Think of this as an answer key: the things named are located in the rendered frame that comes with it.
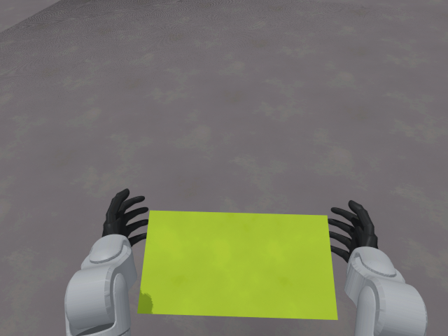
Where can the robot right forearm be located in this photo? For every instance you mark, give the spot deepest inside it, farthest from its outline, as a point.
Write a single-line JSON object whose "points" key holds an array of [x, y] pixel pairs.
{"points": [[386, 305]]}

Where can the robot left forearm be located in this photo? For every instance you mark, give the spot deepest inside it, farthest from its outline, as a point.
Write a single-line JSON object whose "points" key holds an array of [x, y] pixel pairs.
{"points": [[96, 302]]}

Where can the left robot hand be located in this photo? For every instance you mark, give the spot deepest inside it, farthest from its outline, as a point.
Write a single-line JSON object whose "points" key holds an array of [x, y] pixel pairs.
{"points": [[116, 218]]}

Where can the carton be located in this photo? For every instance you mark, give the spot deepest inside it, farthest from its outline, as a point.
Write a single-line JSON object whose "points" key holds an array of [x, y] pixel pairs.
{"points": [[238, 264]]}

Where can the right robot hand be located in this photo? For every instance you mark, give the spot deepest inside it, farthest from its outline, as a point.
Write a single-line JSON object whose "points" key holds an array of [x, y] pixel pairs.
{"points": [[362, 232]]}

